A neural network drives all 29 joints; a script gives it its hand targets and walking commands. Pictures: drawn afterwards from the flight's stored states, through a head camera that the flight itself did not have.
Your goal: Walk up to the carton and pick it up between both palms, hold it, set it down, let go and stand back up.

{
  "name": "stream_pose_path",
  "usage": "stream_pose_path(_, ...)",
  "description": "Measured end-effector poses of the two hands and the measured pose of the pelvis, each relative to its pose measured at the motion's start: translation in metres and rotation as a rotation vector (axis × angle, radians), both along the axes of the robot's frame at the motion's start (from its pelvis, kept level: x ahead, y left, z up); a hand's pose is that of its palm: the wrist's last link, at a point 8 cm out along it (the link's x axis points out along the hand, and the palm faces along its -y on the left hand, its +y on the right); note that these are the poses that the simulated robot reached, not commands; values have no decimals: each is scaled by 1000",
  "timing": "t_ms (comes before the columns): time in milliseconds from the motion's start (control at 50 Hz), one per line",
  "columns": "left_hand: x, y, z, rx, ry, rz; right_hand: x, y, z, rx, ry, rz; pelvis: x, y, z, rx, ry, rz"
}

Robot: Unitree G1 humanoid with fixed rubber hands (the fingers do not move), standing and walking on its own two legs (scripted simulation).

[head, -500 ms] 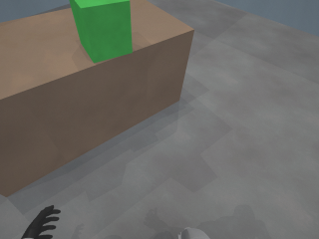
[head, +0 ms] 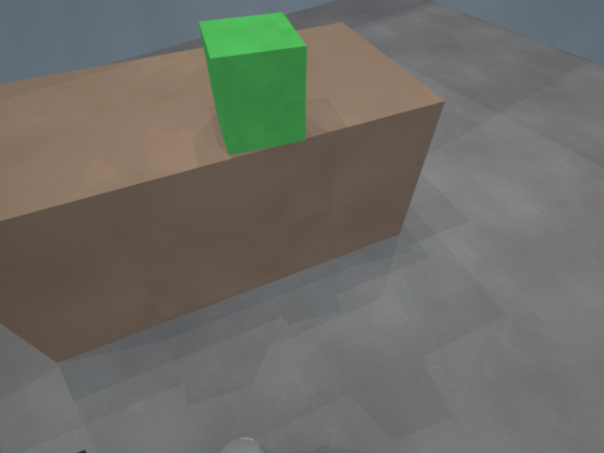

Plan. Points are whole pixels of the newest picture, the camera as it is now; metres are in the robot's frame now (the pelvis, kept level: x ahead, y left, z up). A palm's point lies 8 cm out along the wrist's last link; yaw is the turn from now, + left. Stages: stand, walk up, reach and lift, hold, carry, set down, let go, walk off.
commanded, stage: walk up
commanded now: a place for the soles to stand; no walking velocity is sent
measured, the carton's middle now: (255, 84) +0.94 +0.13 +0.00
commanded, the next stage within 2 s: none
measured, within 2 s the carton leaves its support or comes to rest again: neither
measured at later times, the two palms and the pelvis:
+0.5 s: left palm (108, 415) +0.19 +0.29 -0.10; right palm (544, 376) +0.25 -0.37 -0.11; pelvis +0.14 -0.05 -0.03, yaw +11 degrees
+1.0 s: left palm (112, 430) +0.17 +0.28 -0.10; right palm (486, 287) +0.41 -0.33 -0.11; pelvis +0.23 -0.05 -0.02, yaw +21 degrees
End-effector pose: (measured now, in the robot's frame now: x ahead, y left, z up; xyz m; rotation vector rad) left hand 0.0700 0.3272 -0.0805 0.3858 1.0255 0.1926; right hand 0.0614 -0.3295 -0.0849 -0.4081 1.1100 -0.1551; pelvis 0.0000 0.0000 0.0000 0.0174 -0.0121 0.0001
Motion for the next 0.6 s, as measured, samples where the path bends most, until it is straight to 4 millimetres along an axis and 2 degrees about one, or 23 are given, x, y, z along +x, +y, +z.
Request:
stream_pose_path(120,11,11,-36,-40,41,86,72,19,-11,-32,11,85,41,9,-20,-35,15,89)
stream_pose_path(180,22,7,-48,-68,64,112,105,29,-11,-46,-44,100,59,12,-24,-9,-9,104)
stream_pose_path(240,44,4,-44,-77,27,139,122,26,-4,-66,-50,116,78,8,-20,-17,-11,130)
stream_pose_path(320,78,1,-34,-59,-33,149,138,10,1,-97,-31,135,99,-2,-17,-14,-12,157)
stream_pose_path(440,113,-16,-24,-7,-63,155,165,-21,-13,-77,-9,165,126,-32,-24,17,-4,181)
stream_pose_path(520,123,-41,-21,35,-72,171,198,-46,-35,-51,-18,185,148,-58,-35,27,-20,196)
stream_pose_path(600,112,-59,-7,54,-51,227,237,-47,-35,-9,-41,203,168,-74,-25,35,-37,231)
